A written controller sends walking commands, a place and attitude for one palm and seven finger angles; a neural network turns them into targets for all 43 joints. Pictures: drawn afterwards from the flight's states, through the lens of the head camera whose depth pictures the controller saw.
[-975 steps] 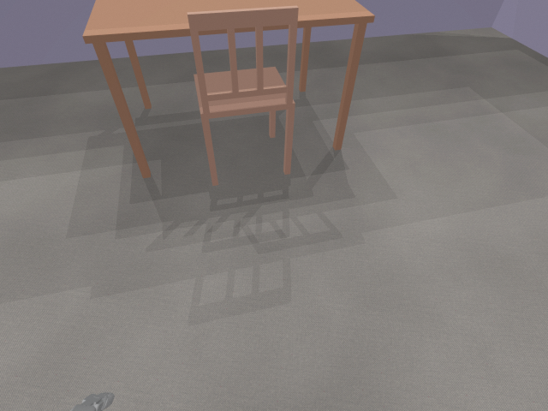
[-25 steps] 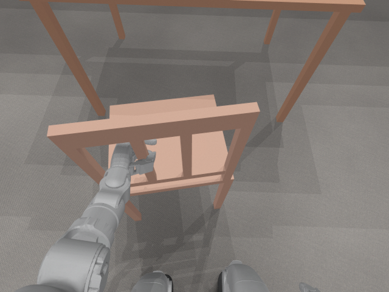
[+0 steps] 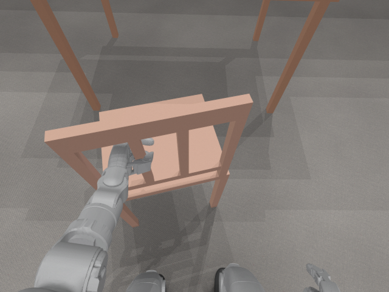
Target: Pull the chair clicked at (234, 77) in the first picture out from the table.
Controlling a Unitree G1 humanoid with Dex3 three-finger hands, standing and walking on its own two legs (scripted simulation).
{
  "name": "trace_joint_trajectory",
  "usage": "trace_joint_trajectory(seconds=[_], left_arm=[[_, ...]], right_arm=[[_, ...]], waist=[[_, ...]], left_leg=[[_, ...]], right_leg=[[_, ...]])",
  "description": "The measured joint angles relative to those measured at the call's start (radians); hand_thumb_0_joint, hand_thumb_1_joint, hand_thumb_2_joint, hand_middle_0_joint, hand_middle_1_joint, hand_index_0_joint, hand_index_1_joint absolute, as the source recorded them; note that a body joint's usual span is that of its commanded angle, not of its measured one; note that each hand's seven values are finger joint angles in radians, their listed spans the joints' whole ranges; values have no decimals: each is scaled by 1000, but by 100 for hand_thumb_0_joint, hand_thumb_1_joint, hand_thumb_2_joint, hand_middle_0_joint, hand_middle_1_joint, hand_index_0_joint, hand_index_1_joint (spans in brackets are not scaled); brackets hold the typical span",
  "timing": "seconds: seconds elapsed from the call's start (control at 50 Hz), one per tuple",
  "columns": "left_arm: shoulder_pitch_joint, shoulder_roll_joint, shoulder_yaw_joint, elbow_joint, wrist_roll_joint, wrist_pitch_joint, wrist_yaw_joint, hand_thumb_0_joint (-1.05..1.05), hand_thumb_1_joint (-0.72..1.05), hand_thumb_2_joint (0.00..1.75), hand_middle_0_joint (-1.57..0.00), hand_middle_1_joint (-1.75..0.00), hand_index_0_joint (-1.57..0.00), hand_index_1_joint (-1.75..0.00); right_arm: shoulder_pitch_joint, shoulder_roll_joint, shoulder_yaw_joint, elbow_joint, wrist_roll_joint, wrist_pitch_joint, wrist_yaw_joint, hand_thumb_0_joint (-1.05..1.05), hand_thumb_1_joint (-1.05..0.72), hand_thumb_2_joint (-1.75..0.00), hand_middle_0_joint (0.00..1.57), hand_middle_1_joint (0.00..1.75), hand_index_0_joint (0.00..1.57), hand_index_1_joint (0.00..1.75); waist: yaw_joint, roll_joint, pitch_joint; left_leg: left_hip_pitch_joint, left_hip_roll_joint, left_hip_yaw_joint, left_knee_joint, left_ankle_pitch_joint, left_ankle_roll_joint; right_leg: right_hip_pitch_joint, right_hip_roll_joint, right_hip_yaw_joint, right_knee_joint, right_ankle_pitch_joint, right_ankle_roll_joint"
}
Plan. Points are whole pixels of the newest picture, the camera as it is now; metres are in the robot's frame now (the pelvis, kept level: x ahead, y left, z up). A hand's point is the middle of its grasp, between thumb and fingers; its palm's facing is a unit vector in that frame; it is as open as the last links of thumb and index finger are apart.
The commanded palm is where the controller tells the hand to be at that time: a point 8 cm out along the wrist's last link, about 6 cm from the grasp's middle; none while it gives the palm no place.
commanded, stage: stop walking, hand still on the chair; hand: left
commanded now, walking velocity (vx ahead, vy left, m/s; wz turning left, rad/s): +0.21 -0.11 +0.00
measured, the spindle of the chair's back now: (142, 161) +0.41 +0.15 -0.11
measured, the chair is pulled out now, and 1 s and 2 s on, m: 0.52 0.60 0.60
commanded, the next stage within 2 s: open the thumb and straighten the fingers in 0.94 s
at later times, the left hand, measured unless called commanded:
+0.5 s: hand (139, 192) +0.31 +0.13 -0.05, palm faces -0.03 -0.99 -0.16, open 5.7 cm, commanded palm +0.29 +0.18 -0.04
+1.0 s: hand (139, 192) +0.31 +0.13 -0.05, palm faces -0.04 -0.99 -0.17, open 5.7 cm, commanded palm +0.29 +0.18 -0.04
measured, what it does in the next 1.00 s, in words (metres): stands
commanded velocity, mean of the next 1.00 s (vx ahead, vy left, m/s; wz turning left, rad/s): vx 0.03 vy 0.02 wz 0.00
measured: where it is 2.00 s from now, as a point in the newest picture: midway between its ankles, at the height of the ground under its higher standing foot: outside the picture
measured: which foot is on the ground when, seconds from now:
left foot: down 0.00-1.00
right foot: down 0.00-1.00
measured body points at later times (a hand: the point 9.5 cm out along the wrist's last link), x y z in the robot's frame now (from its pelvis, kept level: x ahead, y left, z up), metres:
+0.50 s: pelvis +0.01 +0.02 +0.01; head +0.03 +0.02 +0.46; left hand +0.31 +0.19 -0.04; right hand +0.12 -0.24 -0.10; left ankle +0.01 +0.15 -0.73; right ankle +0.03 -0.13 -0.73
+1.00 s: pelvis +0.02 +0.02 +0.01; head +0.05 +0.01 +0.46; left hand +0.31 +0.19 -0.04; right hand +0.13 -0.23 -0.11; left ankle +0.01 +0.15 -0.73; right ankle +0.03 -0.13 -0.73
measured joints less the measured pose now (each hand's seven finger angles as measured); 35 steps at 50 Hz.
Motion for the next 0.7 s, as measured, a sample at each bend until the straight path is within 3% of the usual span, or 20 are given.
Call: trace_joint_trajectory(seconds=[0.02, 0.08, 0.12, 0.2, 0.24, 0.3, 0.44, 0.7], left_arm=[[22, 1, 0, -25, 0, 2, -4, 5, 63, 72, -22, -122, -50, -144], [78, -4, 4, -83, -7, -2, -12, 4, 62, 73, -24, -121, -50, -144], [116, -15, 9, -101, -7, -8, -12, 4, 62, 73, -24, -120, -50, -144], [182, -37, 8, -103, -5, -14, 1, 5, 61, 75, -24, -120, -50, -144], [213, -48, 6, -103, -1, -14, 5, 5, 61, 75, -24, -120, -50, -144], [254, -61, -4, -95, 2, -18, 9, 6, 61, 74, -23, -120, -50, -144], [320, -71, -44, -104, 22, -33, 8, 5, 62, 73, -22, -121, -50, -144], [388, -70, -94, -193, 42, -30, 8, 3, 62, 72, -21, -125, -50, -144]], right_arm=[[8, 13, 7, -8, 0, -2, 7, 1, -91, -90, 20, 30, 19, 30], [19, 38, 27, -18, 2, -3, 26, 1, -91, -90, 20, 30, 20, 30], [24, 49, 39, -8, 8, 4, 31, 1, -91, -90, 20, 30, 20, 30], [33, 58, 49, 29, 6, 19, 21, 1, -90, -90, 21, 30, 20, 30], [34, 48, 48, 44, -1, 14, 15, 1, -90, -90, 21, 30, 20, 30], [35, 33, 37, 54, -5, 11, 6, 1, -90, -90, 21, 30, 20, 30], [15, 13, 15, 49, -7, 5, -8, 1, -91, -90, 20, 30, 20, 30], [-9, 70, 42, 10, -13, -3, 0, 1, -91, -90, 20, 30, 20, 30]], waist=[[4, 9, -2], [7, 61, 18], [-1, 84, 18], [-6, 71, -27], [-7, 67, -45], [-7, 60, -73], [-3, 39, -117], [21, 21, -135]], left_leg=[[-7, 9, -3, 8, 0, -3], [-15, 46, -24, 41, -9, -18], [-14, 52, -42, 51, -19, -8], [2, 8, -65, 35, -64, 26], [29, -1, -62, -3, 10, 22], [61, -10, -48, -24, 13, -3], [106, -29, -18, -63, 10, 18], [119, -37, 17, -96, 10, 35]], right_leg=[[21, 9, -5, -13, -5, -4], [69, 45, -30, -105, 170, -10], [86, 54, -45, -117, 166, -18], [89, 34, -41, -109, 136, -22], [100, 26, -35, -107, 133, -16], [121, 15, -21, -110, 128, -4], [158, -3, 6, -155, 143, 20], [163, -9, 39, -199, 161, 38]])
